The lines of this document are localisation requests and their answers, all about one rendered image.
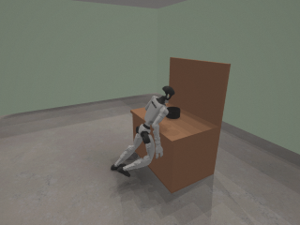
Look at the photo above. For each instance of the right robot forearm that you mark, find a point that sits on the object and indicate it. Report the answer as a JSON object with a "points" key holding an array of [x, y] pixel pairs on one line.
{"points": [[156, 135]]}

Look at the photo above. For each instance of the robot left upper arm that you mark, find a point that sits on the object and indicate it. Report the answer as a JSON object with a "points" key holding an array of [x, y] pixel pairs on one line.
{"points": [[147, 106]]}

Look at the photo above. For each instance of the left robot foot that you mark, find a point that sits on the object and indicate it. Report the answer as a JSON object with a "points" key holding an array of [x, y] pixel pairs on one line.
{"points": [[113, 167]]}

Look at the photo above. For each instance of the humanoid robot torso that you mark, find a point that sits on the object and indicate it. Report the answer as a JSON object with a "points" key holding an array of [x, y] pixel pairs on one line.
{"points": [[150, 116]]}

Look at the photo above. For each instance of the table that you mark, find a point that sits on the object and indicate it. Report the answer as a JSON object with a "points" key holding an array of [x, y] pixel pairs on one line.
{"points": [[190, 142]]}

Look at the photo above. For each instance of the lid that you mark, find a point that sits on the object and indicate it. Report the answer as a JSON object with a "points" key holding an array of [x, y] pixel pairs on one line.
{"points": [[133, 156]]}

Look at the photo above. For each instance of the pot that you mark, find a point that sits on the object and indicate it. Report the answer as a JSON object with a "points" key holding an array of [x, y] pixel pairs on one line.
{"points": [[173, 112]]}

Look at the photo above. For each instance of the right robot hand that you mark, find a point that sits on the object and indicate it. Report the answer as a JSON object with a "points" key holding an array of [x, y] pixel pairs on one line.
{"points": [[159, 150]]}

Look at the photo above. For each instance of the robot right upper arm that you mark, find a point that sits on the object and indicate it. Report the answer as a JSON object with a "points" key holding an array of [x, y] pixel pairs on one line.
{"points": [[162, 113]]}

